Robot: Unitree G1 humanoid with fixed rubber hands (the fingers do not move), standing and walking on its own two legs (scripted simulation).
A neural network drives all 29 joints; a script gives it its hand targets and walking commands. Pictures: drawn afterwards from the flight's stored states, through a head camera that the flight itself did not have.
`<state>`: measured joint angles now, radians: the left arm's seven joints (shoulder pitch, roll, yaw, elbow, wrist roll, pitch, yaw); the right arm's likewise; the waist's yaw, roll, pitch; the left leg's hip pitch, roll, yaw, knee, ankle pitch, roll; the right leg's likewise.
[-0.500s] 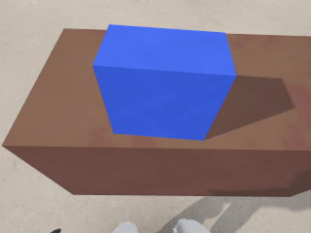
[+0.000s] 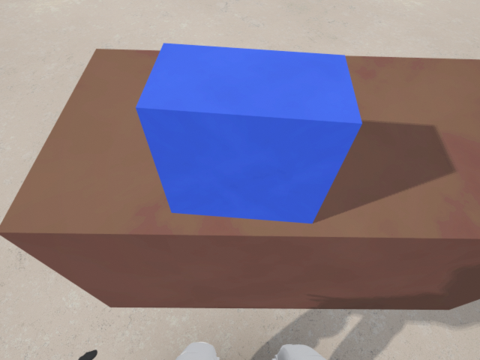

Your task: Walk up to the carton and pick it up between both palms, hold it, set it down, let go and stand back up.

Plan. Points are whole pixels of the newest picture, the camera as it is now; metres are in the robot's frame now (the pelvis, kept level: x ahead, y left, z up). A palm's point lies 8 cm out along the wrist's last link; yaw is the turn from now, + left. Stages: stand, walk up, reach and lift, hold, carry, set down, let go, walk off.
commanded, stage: walk up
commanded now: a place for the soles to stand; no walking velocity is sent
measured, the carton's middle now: (246, 144) +0.46 +0.03 +0.06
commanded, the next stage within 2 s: none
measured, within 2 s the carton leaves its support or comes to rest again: neither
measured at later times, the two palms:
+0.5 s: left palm out of the picture +0.10 +0.29 -0.12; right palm out of the picture +0.07 -0.33 -0.10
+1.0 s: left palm out of the picture +0.11 +0.28 -0.13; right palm out of the picture +0.07 -0.34 -0.09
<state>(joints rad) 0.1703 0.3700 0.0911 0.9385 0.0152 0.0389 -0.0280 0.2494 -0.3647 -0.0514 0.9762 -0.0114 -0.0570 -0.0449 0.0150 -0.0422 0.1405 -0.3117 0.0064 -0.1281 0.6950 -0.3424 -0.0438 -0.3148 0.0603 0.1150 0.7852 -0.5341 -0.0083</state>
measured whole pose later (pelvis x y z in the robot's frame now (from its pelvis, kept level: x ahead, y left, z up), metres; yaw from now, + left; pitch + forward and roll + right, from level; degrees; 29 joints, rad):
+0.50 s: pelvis +0.01 -0.02 +0.00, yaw +0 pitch -2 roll +0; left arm 0.12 0.38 0.09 0.94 0.02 0.04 -0.03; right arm 0.23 -0.36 -0.05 0.95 -0.01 -0.07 -0.04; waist 0.01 -0.04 0.13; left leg -0.29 0.02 -0.13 0.70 -0.37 -0.05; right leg -0.34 0.05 0.10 0.79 -0.56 -0.01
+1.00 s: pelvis +0.04 -0.02 +0.00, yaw +1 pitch -3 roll +0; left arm 0.14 0.39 0.09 0.94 0.02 0.03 -0.03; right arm 0.29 -0.36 -0.05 0.96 -0.01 -0.07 -0.04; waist 0.01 -0.06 0.14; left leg -0.28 0.02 -0.12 0.71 -0.38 -0.05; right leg -0.37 0.05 0.09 0.85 -0.56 -0.01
